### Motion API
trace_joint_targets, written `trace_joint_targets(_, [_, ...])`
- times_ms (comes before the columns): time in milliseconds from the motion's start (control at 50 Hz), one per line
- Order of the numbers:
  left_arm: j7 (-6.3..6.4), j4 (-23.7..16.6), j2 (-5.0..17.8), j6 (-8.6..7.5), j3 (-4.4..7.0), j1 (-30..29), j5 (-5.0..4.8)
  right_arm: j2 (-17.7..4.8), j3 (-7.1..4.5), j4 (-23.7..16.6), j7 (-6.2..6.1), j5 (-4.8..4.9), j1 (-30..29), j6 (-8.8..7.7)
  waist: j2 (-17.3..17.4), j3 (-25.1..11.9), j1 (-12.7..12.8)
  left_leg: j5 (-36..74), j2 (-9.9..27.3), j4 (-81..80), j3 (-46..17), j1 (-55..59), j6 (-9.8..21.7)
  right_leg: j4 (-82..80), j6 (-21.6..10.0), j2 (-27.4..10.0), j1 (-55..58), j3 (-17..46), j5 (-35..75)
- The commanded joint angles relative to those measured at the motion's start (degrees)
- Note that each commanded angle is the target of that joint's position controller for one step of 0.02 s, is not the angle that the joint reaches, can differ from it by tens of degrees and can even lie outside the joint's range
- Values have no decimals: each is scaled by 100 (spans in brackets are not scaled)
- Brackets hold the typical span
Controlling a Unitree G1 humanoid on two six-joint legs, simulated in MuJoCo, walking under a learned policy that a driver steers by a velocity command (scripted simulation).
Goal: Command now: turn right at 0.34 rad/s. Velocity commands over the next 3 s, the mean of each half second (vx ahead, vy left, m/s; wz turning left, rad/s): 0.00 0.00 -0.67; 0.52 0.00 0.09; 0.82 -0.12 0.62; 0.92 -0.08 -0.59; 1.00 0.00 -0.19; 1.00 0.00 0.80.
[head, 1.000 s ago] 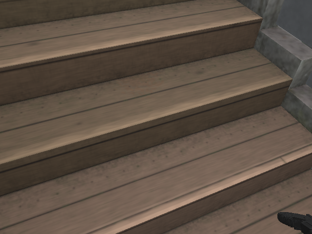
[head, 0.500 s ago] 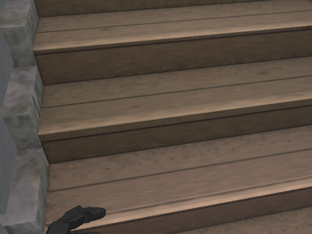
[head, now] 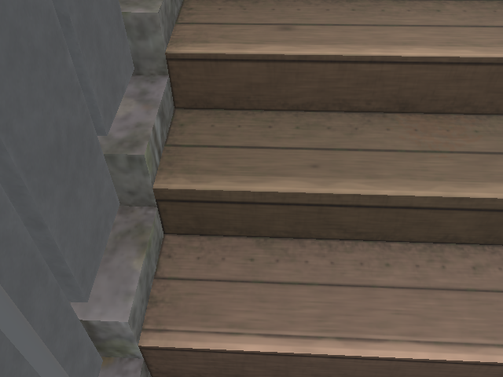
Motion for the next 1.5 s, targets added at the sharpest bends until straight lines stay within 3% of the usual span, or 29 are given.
trace_joint_targets(20, [-26,-407,1281,-135,507,673,6,-970,-353,-644,-580,32,347,-113,-1071,-539,-80,-291,-306,1037,750,-953,-238,-475,-887,-1669,1571,2032,7398])
trace_joint_targets(80, [-114,-187,1545,-76,634,1287,309,-822,-398,-978,-533,-119,-183,-200,-1155,-300,90,-2235,-421,4589,192,-1673,-294,-833,-1946,-1808,885,2414,6732])
trace_joint_targets(140, [-93,-392,740,160,327,579,146,-757,-318,-1129,-572,-379,-307,-25,-478,-239,-245,-1696,-458,4241,-78,-2217,-373,-1241,-1919,-1489,753,2767,4329])
trace_joint_targets(260, [-17,-727,1193,-171,394,449,71,-1010,-194,-1171,-673,-13,219,35,-655,-312,-356,-1080,-625,3538,433,-1506,-660,-1456,-1691,-1028,-197,2624,4058])
trace_joint_targets(380, [-90,-914,1397,122,591,-245,-50,-581,-129,-710,-201,-5,1270,194,-802,-308,-394,307,-726,-619,371,371,-13,-906,-1343,-988,-486,3453,2187])
trace_joint_targets(420, [-104,-919,853,186,530,-32,-169,-755,-252,-948,-411,-240,801,-3,-1041,-93,-276,1167,-643,-1825,678,848,433,-14,-924,-165,-692,3087,1654])
trace_joint_targets(440, [207,-730,964,491,424,-107,-831,-1374,-259,-1349,-581,386,26,283,-1364,592,-204,2741,476,-2472,-331,675,252,1858,-101,257,-1105,2516,1267])
trace_joint_targets(460, [308,-821,960,653,549,457,-616,-1488,-224,-1581,-582,373,-210,350,-78,9,187,7468,1622,-1688,-1516,1488,400,3826,363,649,-2103,1911,-658])
trace_joint_targets(480, [402,-991,971,797,571,881,-521,-1473,-259,-1388,-418,328,-541,404,1001,-331,538,7107,2224,-1550,-1958,1246,1155,5104,632,211,-2606,1710,-1032])
trace_joint_targets(500, [237,-823,1125,390,545,1328,123,-1150,-128,-1181,-238,-304,-122,-17,1815,-1359,525,4545,2129,-1570,-1885,1124,2520,6290,1092,388,-2763,2581,-881])
trace_joint_targets(520, [337,-849,1722,119,716,682,-30,-810,25,-1213,-134,-327,-321,-408,236,-680,153,2445,1717,-1474,-1393,777,2200,7141,1229,256,-3165,2512,-486])
trace_joint_targets(540, [416,-1245,1883,722,600,-559,-636,-783,-74,-1319,-246,165,-315,97,-177,736,-163,2128,1137,-1571,-1093,872,1676,5897,866,158,-4096,2142,418])
trace_joint_targets(580, [393,-1497,1237,735,255,-873,-392,-1124,-170,-1166,-478,112,721,423,-178,514,-483,908,1054,-1597,-1098,1382,1410,5237,796,295,-4361,2183,970])
trace_joint_targets(680, [-46,-1807,897,778,-61,-1054,-619,-1452,-248,-1210,-321,392,738,266,592,668,-333,-669,569,-2402,-80,-65,1011,1735,905,295,-2179,707,-819])
trace_joint_targets(780, [163,-1354,1348,471,223,293,-215,-999,-65,-1197,-202,266,594,180,556,416,254,2006,381,-1139,-346,-368,1077,-893,139,461,754,478,766])
trace_joint_targets(820, [201,-1088,2337,217,598,1762,-258,-1143,-115,-1694,-344,412,-247,-55,-1637,-671,1240,-111,-811,2734,767,-3275,393,-2042,-46,-1482,3583,3778,-1312])
trace_joint_targets(900, [153,-744,1709,166,412,1261,-203,-875,-41,-1834,-418,512,-759,-133,-342,-369,838,188,-521,8877,203,-5379,-70,-1859,-449,-1561,3080,2828,450])
trace_joint_targets(920, [385,-449,1571,-44,443,1253,292,-161,143,-1634,-487,-180,-31,-64,-70,-171,123,-196,-458,8769,-189,-4360,126,-1701,-568,-1558,1504,1991,-137])
trace_joint_targets(1020, [271,709,741,-254,274,1490,318,74,306,-1979,-510,-24,-1170,227,-546,825,142,-739,-730,10446,-98,-6388,890,-2545,-435,-1698,892,1480,-1371])
trace_joint_targets(1100, [343,995,1046,-491,206,1148,255,89,482,-2583,-522,124,-2213,369,-120,1630,-321,-486,-502,6900,627,-4837,766,-3552,-180,-988,-992,11,-77])
trace_joint_targets(1180, [502,534,2050,-425,350,851,-234,-444,62,-1265,-572,51,894,388,-1167,-1405,-1188,-2071,-1428,4364,1849,-42,830,-694,-728,-1387,752,-426,10904])
trace_joint_targets(1200, [414,240,2077,-179,405,242,-370,-844,-65,-836,-536,114,2198,212,-1168,-1930,-1815,-1683,-1587,3126,1168,1212,1113,1522,-640,-1354,482,-347,11739])
trace_joint_targets(1220, [371,-157,1836,-65,399,-251,-221,-1352,-272,-444,-515,78,2371,100,-36,-1478,-1854,-743,-1256,813,-641,1836,1539,4056,-206,-739,-1077,107,6253])
trace_joint_targets(1240, [205,-815,1113,-7,332,-147,89,-1939,-401,-627,-514,170,832,169,2560,-1289,-408,-1261,-249,-2181,-4851,2143,2087,5660,343,474,-3513,1020,1676])
trace_joint_targets(1260, [62,-1133,988,-48,263,-4,339,-1711,-308,-1144,-544,290,-426,169,1753,-1069,129,-1482,429,-2958,-6407,1618,1956,7450,400,471,-3986,1817,2098])
trace_joint_targets(1300, [71,-914,791,102,192,15,438,-1088,-134,-796,-445,306,-132,-64,-231,241,417,-1932,510,-2300,-5045,-440,1558,8656,412,148,-4168,1862,2102])
trace_joint_targets(1360, [289,-959,199,329,-5,171,306,-1046,-131,23,-312,14,416,-347,-159,1015,650,47,-115,-1215,-2137,-863,1265,8871,187,-22,-4812,1761,1115])
trace_joint_targets(1400, [351,-776,572,669,156,689,294,-1095,-198,65,-428,37,1057,-306,-1118,1375,661,4046,-74,-394,-1799,-697,400,8163,409,108,-4915,1609,1317])
trace_joint_targets(1500, [533,-1422,-81,947,-132,-451,-125,-1481,-315,45,-586,-214,1312,-136,223,862,484,3560,187,-1206,-44,216,345,8117,134,644,-5691,1630,-72])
